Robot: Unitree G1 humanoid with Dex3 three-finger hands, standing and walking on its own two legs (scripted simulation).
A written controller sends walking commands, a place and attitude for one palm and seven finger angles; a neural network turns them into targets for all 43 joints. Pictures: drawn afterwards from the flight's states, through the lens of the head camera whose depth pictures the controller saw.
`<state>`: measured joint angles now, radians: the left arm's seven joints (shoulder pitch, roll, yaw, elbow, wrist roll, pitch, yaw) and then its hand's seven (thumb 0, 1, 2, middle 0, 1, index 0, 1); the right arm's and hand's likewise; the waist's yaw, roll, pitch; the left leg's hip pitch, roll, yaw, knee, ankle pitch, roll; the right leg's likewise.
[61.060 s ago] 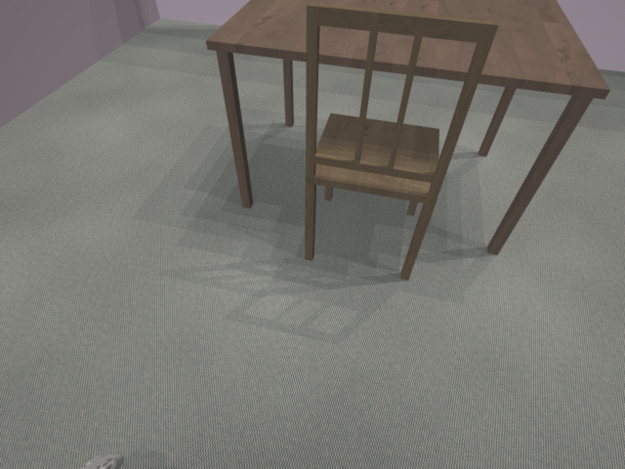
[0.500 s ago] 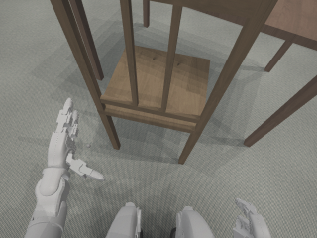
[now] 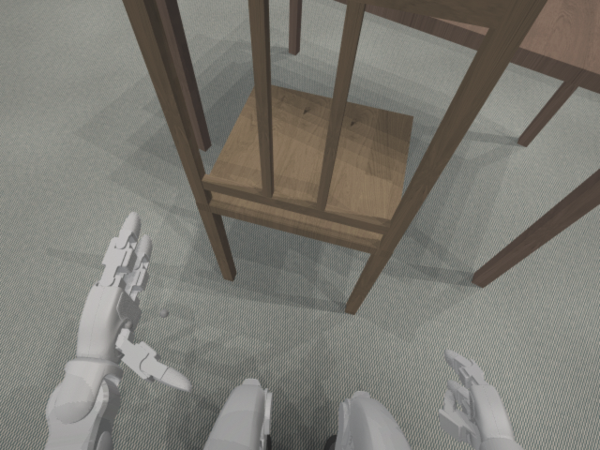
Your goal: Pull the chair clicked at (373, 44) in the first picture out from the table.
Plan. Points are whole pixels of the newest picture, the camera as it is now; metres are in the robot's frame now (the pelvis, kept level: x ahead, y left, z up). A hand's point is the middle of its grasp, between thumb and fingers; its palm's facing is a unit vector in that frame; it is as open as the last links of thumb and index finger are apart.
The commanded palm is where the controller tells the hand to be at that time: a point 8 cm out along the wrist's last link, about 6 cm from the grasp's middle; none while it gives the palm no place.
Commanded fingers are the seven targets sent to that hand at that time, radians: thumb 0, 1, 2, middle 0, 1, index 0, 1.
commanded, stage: aim the fingers beside a spindle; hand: left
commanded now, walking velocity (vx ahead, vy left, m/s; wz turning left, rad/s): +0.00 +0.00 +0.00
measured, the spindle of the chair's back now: (264, 118) +0.55 +0.09 +0.07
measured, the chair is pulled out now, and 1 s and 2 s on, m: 0.12 0.12 0.12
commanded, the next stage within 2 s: push the fingers through the gap in 1.84 s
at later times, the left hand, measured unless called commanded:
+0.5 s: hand (166, 288) +0.30 +0.19 +0.03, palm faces -0.02 -1.00 -0.04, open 17.0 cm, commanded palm +0.29 +0.24 +0.03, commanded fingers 0.00 -0.50 0.30 -0.06 -0.08 -0.06 -0.08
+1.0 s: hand (165, 268) +0.32 +0.19 +0.03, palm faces -0.01 -1.00 -0.05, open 16.9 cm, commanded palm +0.31 +0.24 +0.03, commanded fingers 0.00 -0.50 0.30 -0.06 -0.08 -0.06 -0.08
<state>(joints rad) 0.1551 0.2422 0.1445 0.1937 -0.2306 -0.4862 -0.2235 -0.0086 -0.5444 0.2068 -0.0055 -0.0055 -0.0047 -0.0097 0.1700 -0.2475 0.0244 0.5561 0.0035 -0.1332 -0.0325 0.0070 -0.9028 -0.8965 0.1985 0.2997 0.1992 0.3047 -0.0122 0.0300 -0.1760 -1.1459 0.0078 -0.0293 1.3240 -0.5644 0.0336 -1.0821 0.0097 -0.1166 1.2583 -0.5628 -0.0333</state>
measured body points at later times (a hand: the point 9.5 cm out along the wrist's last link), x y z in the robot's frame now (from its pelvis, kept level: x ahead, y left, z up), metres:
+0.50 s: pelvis +0.00 +0.00 +0.01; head +0.11 +0.02 +0.44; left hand +0.30 +0.24 +0.03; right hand +0.16 -0.25 -0.09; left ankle +0.03 +0.09 -0.62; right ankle +0.02 -0.11 -0.62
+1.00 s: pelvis +0.01 +0.00 +0.01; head +0.12 +0.02 +0.45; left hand +0.32 +0.25 +0.04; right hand +0.17 -0.24 -0.09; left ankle +0.03 +0.09 -0.62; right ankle +0.02 -0.11 -0.62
